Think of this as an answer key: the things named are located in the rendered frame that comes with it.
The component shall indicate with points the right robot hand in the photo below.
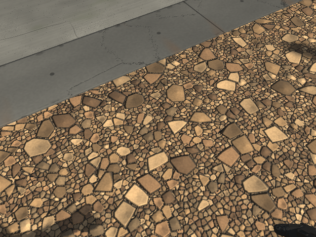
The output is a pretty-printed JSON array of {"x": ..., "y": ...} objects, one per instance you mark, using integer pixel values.
[{"x": 295, "y": 230}]

